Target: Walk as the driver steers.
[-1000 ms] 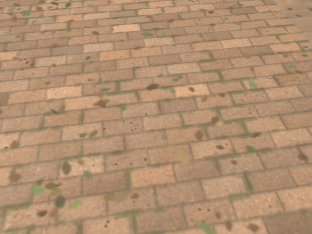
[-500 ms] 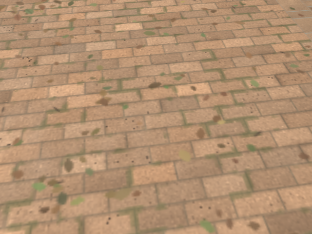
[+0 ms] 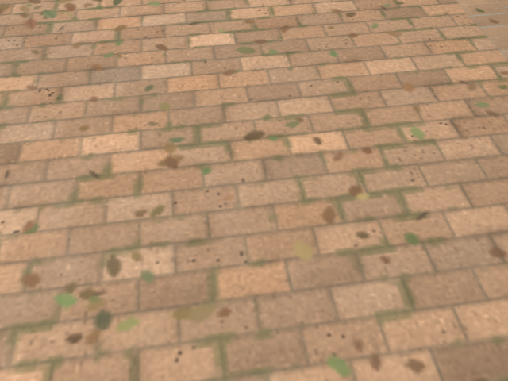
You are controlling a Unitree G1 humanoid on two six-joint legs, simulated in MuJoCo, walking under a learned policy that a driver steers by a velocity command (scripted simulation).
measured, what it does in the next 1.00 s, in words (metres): stands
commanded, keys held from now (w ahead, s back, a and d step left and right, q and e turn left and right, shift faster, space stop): no key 0.76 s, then w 0.24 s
